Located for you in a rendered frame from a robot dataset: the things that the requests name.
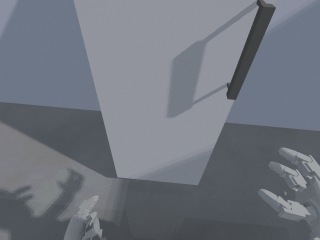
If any fridge door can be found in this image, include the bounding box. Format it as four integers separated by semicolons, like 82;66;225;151
73;0;277;185

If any handle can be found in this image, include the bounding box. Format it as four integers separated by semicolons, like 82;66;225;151
226;0;276;100

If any robot right forearm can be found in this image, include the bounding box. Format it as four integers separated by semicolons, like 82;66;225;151
309;227;320;240

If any robot right hand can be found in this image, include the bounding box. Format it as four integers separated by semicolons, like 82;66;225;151
258;147;320;231

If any robot left hand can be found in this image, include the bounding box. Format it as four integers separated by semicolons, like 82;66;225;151
63;195;103;240

